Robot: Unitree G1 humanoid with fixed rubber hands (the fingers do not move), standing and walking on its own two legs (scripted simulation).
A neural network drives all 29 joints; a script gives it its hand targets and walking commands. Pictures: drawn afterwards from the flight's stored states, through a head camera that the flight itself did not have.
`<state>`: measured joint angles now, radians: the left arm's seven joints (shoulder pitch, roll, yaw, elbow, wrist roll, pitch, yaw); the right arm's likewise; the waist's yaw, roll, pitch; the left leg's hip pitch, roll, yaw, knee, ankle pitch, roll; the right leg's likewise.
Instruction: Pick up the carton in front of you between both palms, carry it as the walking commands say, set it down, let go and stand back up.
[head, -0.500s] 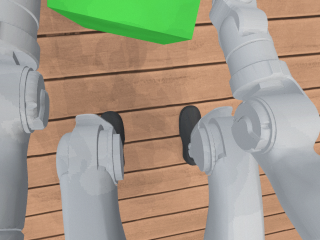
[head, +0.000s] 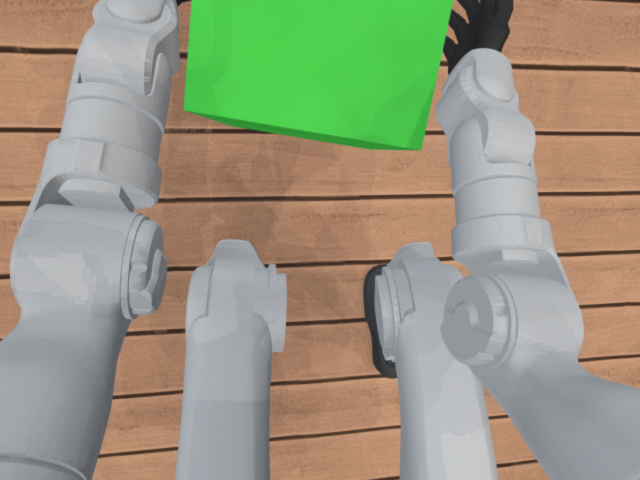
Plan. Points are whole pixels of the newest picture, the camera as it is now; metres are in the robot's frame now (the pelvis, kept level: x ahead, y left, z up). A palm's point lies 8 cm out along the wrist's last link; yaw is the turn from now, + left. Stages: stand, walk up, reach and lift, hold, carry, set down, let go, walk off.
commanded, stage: reach and lift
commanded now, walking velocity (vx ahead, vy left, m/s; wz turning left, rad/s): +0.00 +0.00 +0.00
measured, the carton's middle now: (317, 44) +0.54 +0.04 -0.20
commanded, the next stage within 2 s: none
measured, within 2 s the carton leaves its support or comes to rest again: neither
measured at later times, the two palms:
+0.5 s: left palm out of the picture +0.49 +0.19 +0.05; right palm (635, 18) +0.49 -0.11 +0.06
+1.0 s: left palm out of the picture +0.44 +0.18 +0.21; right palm out of the picture +0.45 -0.12 +0.22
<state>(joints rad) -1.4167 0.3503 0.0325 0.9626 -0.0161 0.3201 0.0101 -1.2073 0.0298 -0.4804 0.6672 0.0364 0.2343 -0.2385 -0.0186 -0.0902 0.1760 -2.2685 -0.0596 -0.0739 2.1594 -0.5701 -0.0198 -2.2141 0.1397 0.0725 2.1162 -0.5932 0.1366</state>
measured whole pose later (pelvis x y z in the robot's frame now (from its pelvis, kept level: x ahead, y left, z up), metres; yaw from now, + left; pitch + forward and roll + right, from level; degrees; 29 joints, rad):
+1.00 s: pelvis +0.04 -0.01 +0.25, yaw +5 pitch +31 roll -1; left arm -0.71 -0.02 0.33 0.69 0.23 0.37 0.01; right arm -0.65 0.16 -0.48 0.58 -0.20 0.31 -0.09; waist -0.02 -0.03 -0.23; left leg -1.38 -0.09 -0.12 1.28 -0.45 -0.04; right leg -1.35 0.11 0.13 1.28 -0.47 0.06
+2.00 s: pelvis +0.08 -0.02 +0.39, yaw +6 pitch -3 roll +0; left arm -0.33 -0.16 0.30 0.41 0.31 0.64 0.01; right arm -0.36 0.18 -0.34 0.42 -0.32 0.58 -0.01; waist 0.00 -0.01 -0.01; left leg -0.21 -0.04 -0.14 0.48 -0.21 -0.02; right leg -0.20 0.05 0.15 0.49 -0.24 0.02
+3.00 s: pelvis +0.09 -0.01 +0.39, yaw +6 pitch -7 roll +0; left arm -0.28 -0.16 0.22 0.28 0.30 0.79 0.01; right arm -0.31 0.16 -0.26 0.29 -0.31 0.74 0.00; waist 0.00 -0.01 -0.01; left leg -0.06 -0.03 -0.13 0.36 -0.18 -0.01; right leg -0.04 0.03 0.14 0.37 -0.20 0.01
